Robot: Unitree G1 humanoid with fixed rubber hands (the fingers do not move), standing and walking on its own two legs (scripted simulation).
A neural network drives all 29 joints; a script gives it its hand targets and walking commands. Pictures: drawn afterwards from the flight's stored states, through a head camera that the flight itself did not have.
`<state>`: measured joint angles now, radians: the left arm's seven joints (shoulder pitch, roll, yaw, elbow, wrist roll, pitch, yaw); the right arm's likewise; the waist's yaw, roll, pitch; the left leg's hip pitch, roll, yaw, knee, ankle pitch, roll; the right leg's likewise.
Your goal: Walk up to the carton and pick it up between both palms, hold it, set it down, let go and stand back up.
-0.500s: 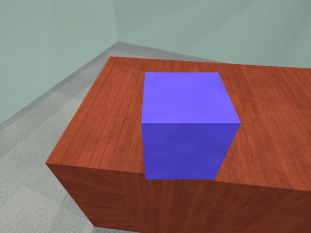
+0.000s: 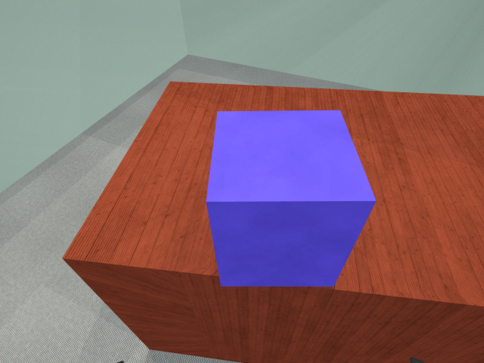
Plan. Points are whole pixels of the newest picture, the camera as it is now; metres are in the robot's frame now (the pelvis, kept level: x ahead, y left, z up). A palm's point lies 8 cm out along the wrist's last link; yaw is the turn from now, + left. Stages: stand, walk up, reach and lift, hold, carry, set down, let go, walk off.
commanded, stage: walk up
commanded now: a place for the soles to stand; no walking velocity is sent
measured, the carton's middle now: (277, 202) +0.38 -0.03 +0.07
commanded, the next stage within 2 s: reach and lift in 1.10 s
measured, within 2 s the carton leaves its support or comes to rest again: neither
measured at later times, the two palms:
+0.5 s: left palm out of the picture +0.08 +0.28 -0.09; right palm out of the picture +0.10 -0.25 -0.08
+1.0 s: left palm out of the picture +0.07 +0.26 -0.09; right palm out of the picture +0.07 -0.26 -0.08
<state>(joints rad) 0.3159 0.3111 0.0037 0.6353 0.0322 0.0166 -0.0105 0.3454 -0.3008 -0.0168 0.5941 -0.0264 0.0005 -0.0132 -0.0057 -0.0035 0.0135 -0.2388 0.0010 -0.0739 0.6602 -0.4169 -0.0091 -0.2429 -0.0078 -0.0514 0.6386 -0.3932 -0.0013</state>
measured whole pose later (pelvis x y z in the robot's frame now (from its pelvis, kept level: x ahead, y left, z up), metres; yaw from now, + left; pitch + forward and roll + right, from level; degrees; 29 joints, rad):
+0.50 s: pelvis -0.02 +0.01 +0.00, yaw +0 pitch -2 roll +0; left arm 0.30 0.31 0.00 0.62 0.01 0.02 0.00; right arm 0.30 -0.29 0.00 0.58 -0.02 0.01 0.00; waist 0.00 -0.01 0.05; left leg -0.25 0.00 0.00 0.65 -0.37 0.01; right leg -0.24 -0.03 -0.04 0.65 -0.37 0.01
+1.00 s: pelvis -0.03 +0.00 +0.01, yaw -2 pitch -2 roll +0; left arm 0.35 0.29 0.00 0.64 0.02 -0.01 -0.01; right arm 0.33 -0.30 0.00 0.60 -0.02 0.00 0.01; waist 0.00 0.00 0.01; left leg -0.22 0.02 0.02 0.57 -0.32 0.00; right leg -0.23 -0.01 -0.02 0.56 -0.30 0.00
